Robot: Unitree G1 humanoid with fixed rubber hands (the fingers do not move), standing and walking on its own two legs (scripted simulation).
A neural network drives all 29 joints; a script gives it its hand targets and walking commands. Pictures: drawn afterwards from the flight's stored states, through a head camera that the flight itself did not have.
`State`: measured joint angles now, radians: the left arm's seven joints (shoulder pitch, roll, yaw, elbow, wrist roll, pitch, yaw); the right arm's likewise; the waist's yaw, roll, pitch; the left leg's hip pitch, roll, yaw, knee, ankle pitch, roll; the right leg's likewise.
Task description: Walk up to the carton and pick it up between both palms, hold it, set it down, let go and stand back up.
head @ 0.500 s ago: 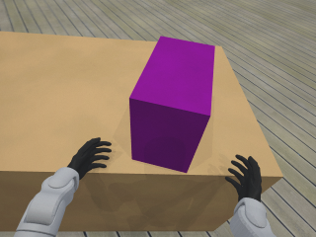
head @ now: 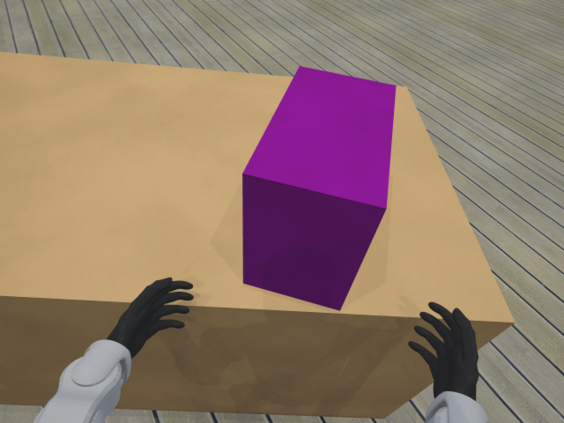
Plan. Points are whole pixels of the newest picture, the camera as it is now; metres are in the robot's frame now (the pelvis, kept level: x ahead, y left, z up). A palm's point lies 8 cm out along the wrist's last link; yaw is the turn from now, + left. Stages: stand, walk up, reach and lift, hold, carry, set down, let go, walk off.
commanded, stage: set down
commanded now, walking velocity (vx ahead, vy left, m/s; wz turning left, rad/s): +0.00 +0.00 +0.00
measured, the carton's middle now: (319, 184) +0.47 -0.04 +0.08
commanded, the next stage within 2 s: let go in 1.86 s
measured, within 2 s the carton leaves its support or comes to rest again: neither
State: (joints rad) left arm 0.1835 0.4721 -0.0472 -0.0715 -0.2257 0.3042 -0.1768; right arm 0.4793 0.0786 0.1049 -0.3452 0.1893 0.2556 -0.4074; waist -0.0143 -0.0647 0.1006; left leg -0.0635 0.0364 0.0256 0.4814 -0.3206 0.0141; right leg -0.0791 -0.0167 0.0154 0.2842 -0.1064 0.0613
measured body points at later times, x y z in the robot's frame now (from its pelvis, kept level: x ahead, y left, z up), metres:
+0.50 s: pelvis +0.01 +0.00 +0.00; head +0.04 +0.02 +0.45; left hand +0.23 +0.20 +0.00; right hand +0.18 -0.19 +0.00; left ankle -0.03 +0.10 -0.74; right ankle +0.04 -0.17 -0.74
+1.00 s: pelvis +0.01 -0.01 +0.00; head +0.03 +0.01 +0.45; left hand +0.20 +0.20 -0.05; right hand +0.17 -0.21 -0.05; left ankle -0.03 +0.10 -0.74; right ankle +0.04 -0.17 -0.74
